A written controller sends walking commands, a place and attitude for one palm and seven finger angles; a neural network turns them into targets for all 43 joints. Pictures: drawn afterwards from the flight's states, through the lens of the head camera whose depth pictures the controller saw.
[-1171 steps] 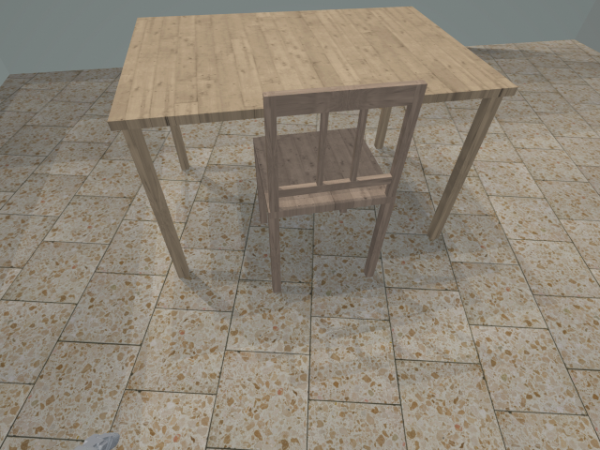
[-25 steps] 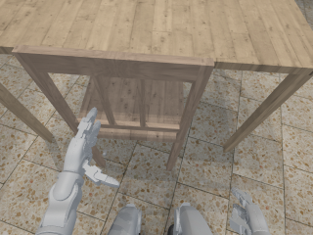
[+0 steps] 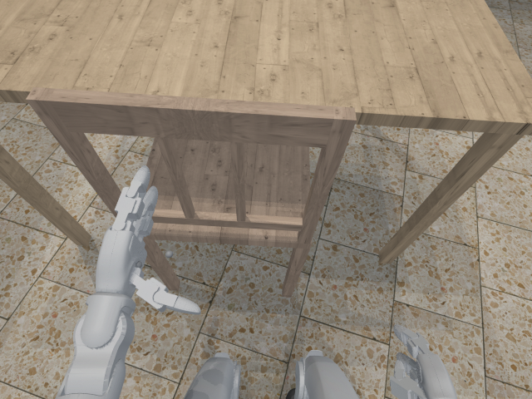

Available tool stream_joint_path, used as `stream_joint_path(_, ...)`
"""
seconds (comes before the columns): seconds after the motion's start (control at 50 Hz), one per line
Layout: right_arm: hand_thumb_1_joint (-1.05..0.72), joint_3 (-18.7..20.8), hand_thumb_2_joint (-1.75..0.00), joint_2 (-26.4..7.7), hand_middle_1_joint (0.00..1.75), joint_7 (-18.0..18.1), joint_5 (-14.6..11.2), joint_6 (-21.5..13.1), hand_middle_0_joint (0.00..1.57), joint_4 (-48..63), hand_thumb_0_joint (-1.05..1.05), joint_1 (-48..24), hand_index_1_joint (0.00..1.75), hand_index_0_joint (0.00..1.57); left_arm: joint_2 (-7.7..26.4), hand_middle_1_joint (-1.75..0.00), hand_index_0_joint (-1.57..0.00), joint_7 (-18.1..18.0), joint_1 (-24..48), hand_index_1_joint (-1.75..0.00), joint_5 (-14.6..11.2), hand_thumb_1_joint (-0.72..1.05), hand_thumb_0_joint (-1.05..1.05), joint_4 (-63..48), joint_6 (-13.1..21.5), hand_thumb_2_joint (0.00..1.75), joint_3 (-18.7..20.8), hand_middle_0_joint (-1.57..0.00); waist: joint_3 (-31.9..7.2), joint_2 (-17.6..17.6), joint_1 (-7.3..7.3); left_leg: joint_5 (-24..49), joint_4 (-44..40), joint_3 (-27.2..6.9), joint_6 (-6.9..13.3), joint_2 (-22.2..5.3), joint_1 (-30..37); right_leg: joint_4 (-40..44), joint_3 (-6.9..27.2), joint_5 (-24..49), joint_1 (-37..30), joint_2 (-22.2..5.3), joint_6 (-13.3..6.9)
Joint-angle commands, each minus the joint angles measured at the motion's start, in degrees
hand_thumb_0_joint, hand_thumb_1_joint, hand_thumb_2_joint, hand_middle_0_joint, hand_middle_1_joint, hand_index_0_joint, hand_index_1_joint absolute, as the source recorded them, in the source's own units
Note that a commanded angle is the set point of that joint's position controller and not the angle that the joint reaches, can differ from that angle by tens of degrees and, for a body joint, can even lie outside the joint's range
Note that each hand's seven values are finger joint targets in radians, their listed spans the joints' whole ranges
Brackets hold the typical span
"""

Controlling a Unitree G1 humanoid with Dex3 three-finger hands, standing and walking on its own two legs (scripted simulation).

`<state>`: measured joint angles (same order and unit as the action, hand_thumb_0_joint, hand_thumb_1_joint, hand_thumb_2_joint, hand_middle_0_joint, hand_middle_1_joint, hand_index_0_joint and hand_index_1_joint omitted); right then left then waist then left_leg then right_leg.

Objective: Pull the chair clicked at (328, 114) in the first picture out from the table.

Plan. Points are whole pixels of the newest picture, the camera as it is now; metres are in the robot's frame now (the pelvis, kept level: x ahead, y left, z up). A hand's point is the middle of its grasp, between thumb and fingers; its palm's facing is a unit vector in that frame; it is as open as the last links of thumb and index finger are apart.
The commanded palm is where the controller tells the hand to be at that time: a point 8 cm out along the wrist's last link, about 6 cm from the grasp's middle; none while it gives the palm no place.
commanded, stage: aim the fingers beside a spindle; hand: left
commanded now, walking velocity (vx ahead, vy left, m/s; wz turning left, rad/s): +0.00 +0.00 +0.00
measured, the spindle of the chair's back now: (178, 180) +0.46 +0.17 +0.00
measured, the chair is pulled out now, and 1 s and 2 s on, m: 0.00 0.00 0.00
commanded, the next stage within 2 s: push the fingers through the gap in 0.08 s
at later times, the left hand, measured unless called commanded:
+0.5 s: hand (180, 242) +0.34 +0.14 +0.00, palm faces -0.07 -1.00 -0.05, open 16.9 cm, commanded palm +0.33 +0.20 +0.02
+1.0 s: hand (178, 206) +0.39 +0.15 +0.03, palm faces -0.01 -1.00 -0.06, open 16.9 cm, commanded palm +0.37 +0.20 +0.02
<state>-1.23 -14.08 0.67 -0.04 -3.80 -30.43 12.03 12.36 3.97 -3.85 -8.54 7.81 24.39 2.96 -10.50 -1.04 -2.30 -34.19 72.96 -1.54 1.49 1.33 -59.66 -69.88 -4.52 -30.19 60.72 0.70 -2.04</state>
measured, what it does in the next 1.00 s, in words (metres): stands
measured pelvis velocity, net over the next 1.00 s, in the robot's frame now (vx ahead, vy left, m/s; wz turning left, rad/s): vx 0.00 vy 0.01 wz -0.01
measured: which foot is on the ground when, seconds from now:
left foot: down 0.00-1.00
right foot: down 0.00-1.00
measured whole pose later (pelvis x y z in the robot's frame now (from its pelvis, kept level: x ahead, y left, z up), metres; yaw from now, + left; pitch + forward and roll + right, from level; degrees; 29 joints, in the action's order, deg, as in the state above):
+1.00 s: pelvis +0.00 +0.01 -0.01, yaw -1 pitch +23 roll -2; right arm -1.2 -14.4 0.2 0.4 -1.6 -33.6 12.8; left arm 13.9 3.5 18.7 -7.4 29.1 23.5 7.9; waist -9.7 -1.2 -4.3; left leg -33.9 74.1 -1.0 1.9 1.3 -63.5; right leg -70.7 -4.1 -29.6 64.6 0.6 -1.6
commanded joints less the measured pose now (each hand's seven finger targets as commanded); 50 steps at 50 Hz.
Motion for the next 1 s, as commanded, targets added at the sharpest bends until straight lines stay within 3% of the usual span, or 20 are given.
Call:
stream_joint_path(0.0,-0.9,2.78,-0.9,-8.7,0.3,-0.17,-0.41,-1.28,0.2,6.38,0.0,-1.66,0.3,0.2,3.49,-0.08,-0.06,0.52,10.89,-0.08,0.47,-0.5,0.0,5.73,-0.62,0.3,3.26,-0.06,-8.87,3.09,-2.11,8.22,-8.58,-1.35,-0.14,-0.35,0.62,10.0,3.59,4.4,-8.6,-0.91,0.07)
stream_joint_path(0.04,-0.9,3.27,-0.9,-9.22,0.3,0.0,-0.94,-1.25,0.2,8.06,0.0,-1.22,0.3,0.2,3.07,-0.08,-0.06,3.97,9.15,-0.08,-0.49,-0.5,0.0,4.12,-2.09,0.3,2.11,-0.06,-13.8,0.86,-0.72,10.82,-9.14,-1.01,-0.11,-0.32,3.4,9.89,3.91,7.7,-11.47,-0.98,-0.29)
stream_joint_path(0.06,-0.9,3.24,-0.9,-9.08,0.3,0.07,-1.02,-1.53,0.2,9.2,0.0,-1.3,0.3,0.2,0.96,-0.08,-0.06,5.61,10.86,-0.08,-1.1,-0.5,0.0,-0.17,-2.13,0.3,-1.19,-0.06,-17.61,-0.8,-1.12,13.61,-9.16,-1.26,0.03,-0.39,6.01,9.28,3.75,10.74,-13.05,-1.12,-0.32)
stream_joint_path(0.1,-0.9,3.66,-0.9,-8.61,0.3,0.57,-1.13,-2.06,0.2,10.1,0.0,-1.16,0.3,0.2,2.35,-0.08,-0.06,6.53,14.23,-0.08,-2.08,-0.5,0.0,-10.6,-0.92,0.3,-2.06,-0.06,-24.74,-4.68,-0.34,19.79,-9.5,-1.72,-0.18,-0.71,12.49,8.87,3.85,15.79,-15.55,-1.37,-0.34)
stream_joint_path(0.16,-0.9,3.76,-0.9,-8.3,0.3,1.17,-0.43,-3.07,0.2,9.29,0.0,0.22,0.3,0.2,9.13,-0.08,-0.06,2.65,14.07,-0.08,-2.9,-0.5,0.0,-22.72,2.25,0.3,3.69,-0.06,-29.88,-6.76,0.91,28.76,-9.74,-3.04,-1.05,-1.25,19.46,7.75,3.13,20.83,-16.51,-0.97,-0.42)
stream_joint_path(0.18,-0.9,3.46,-0.9,-7.92,0.3,1.07,-0.05,-3.09,0.2,8.51,0.0,0.18,0.3,0.2,8.61,-0.08,-0.06,0.98,13.26,-0.08,-2.57,-0.5,0.0,-21.6,2.89,0.3,3.99,-0.06,-28.13,-6.04,0.65,29.34,-9.67,-3.05,-1.22,-1.13,18.65,7.63,3.16,21.27,-15.74,-0.93,-0.41)
stream_joint_path(0.2,-0.9,3.28,-0.9,-7.54,0.3,0.92,0.18,-3.0,0.2,7.38,0.0,0.19,0.3,0.2,7.92,-0.08,-0.06,-0.76,12.53,-0.08,-1.94,-0.5,0.0,-17.64,3.31,0.3,4.81,-0.06,-24.82,-2.3,-0.26,27.74,-9.0,-3.12,-0.97,-1.32,15.76,7.22,2.65,20.53,-14.26,-0.86,-0.16)
stream_joint_path(0.24,-0.9,2.84,-0.9,-7.56,0.3,0.6,0.41,-2.42,0.2,5.48,0.0,-0.69,0.3,0.2,5.63,-0.08,-0.06,-2.97,13.66,-0.08,-0.3,-0.5,0.0,-5.96,2.99,0.3,4.92,-0.06,-15.15,2.75,-2.29,18.53,-7.37,-2.4,-0.46,-1.11,6.2,7.17,2.4,14.39,-10.16,-0.66,0.37)
stream_joint_path(0.26,-0.9,2.65,-0.9,-7.83,0.3,0.48,0.42,-2.08,0.2,4.64,0.0,-0.79,0.3,0.2,6.22,-0.08,-0.06,-3.43,15.12,-0.08,0.73,-0.5,0.0,-0.55,2.43,0.3,5.61,-0.06,-11.36,3.57,-2.64,14.65,-6.89,-2.15,-0.24,-0.88,2.55,7.57,2.66,10.71,-8.28,-0.63,0.25)
stream_joint_path(0.3,-0.9,2.66,-0.9,-8.37,0.3,0.0,0.17,-1.38,0.2,5.01,0.0,-1.41,0.3,0.2,4.15,-0.08,-0.06,-2.66,17.81,-0.08,1.81,-0.5,0.0,5.4,0.99,0.3,3.62,-0.06,-9.21,3.39,-2.88,9.07,-7.47,-2.07,-0.3,-0.59,0.68,8.09,2.77,4.99,-6.04,-0.89,0.2)
stream_joint_path(0.38,-0.9,3.29,-0.9,-9.26,0.3,0.15,-0.4,-0.57,0.2,8.05,0.0,-0.43,0.3,0.2,5.45,-0.08,-0.06,1.58,19.93,-0.08,1.15,-0.5,0.0,0.09,-1.99,0.3,2.66,-0.06,-21.78,-3.33,-0.29,16.48,-9.09,-1.48,-0.42,-0.42,8.6,8.11,3.62,12.65,-12.81,-1.15,-0.53)
stream_joint_path(0.46,-0.9,3.32,-0.9,-8.75,0.3,1.19,-0.48,-1.24,0.2,7.66,0.0,0.48,0.3,0.2,8.81,-0.08,-0.06,2.27,26.68,-0.08,-1.71,-0.5,0.0,-10.85,-0.56,0.3,4.67,-0.06,-29.34,-5.12,-0.55,25.96,-8.96,-2.61,-0.82,-1.05,15.66,7.69,3.65,20.4,-16.42,-1.0,-0.33)
stream_joint_path(0.56,-0.9,2.96,-0.9,-8.33,0.3,1.05,0.09,-1.58,0.2,4.32,0.0,0.77,0.3,0.2,6.87,-0.08,-0.06,-0.53,26.54,-0.08,-0.94,-0.5,0.0,-0.78,1.45,0.3,5.41,-0.06,-20.38,1.05,-2.49,21.05,-7.89,-2.35,-0.4,-1.13,8.56,7.65,3.1,17.24,-12.68,-0.72,0.22)
stream_joint_path(0.62,-0.9,3.1,-0.9,-8.8,0.3,0.47,0.11,-1.1,0.2,3.55,0.0,1.12,0.3,0.2,4.84,-0.08,-0.06,0.16,26.53,-0.08,0.51,-0.5,0.0,7.15,0.65,0.3,3.82,-0.06,-16.84,-0.04,-2.71,16.86,-8.36,-2.0,-0.65,-0.95,6.31,7.93,2.85,13.13,-9.87,-0.9,0.08)
stream_joint_path(0.68,-0.9,3.31,-0.9,-9.27,0.3,0.26,-0.19,-0.24,0.2,4.2,0.0,1.77,0.3,0.2,4.98,-0.08,-0.06,1.78,27.95,-0.08,0.73,-0.5,0.0,9.88,-1.13,0.3,3.49,-0.06,-18.42,-0.85,-2.63,18.23,-8.93,-1.77,-0.61,-0.92,7.53,8.31,2.98,14.53,-10.67,-0.89,-0.16)
stream_joint_path(0.72,-0.9,3.56,-0.9,-9.32,0.3,0.34,-0.32,0.23,0.2,5.0,0.0,1.92,0.3,0.2,7.32,-0.08,-0.06,2.32,29.56,-0.08,0.44,-0.5,0.0,7.13,-1.21,0.3,5.33,-0.06,-22.18,-2.77,-1.25,20.62,-9.38,-1.66,-0.91,-0.89,9.7,8.02,3.37,16.41,-12.83,-0.99,-0.35)
stream_joint_path(0.8,-0.9,3.55,-0.9,-8.79,0.3,0.49,0.03,0.24,0.2,4.96,0.0,2.27,0.3,0.2,9.26,-0.08,-0.06,0.54,34.4,-0.08,-0.59,-0.5,0.0,1.3,1.05,0.3,7.42,-0.06,-26.99,-4.11,-1.16,26.04,-9.05,-2.19,-1.23,-1.11,13.79,7.31,3.45,20.28,-14.4,-0.81,-0.22)
stream_joint_path(0.86,-0.9,3.24,-0.9,-8.7,0.3,0.63,0.43,0.13,0.2,3.46,0.0,2.47,0.3,0.2,10.73,-0.08,-0.06,-1.35,37.71,-0.08,0.07,-0.5,0.0,4.24,3.07,0.3,9.08,-0.06,-24.56,-1.72,-2.31,23.48,-8.12,-2.13,-0.87,-1.06,10.16,6.85,3.55,19.11,-13.34,-0.61,0.08)
stream_joint_path(0.9,-0.9,3.26,-0.9,-8.66,0.3,0.46,0.55,0.08,0.2,2.44,0.0,2.61,0.3,0.2,8.73,-0.08,-0.06,-1.45,39.47,-0.08,1.0,-0.5,0.0,8.33,3.64,0.3,7.31,-0.06,-22.12,-1.37,-3.46,20.54,-7.98,-1.94,-0.73,-1.05,8.74,7.16,3.58,16.7,-11.52,-0.58,0.24)
stream_joint_path(0.98,-0.9,3.54,-0.9,-9.38,0.3,-0.06,0.34,0.71,0.2,2.1,0.0,3.67,0.3,0.2,5.86,-0.08,-0.06,0.66,37.92,-0.08,1.33,-0.5,0.0,15.29,1.6,0.3,4.91,-0.06,-21.66,-2.28,-3.7,20.85,-8.91,-2.34,-1.14,-1.25,10.25,7.72,2.87,15.59,-9.61,-0.6,-0.08)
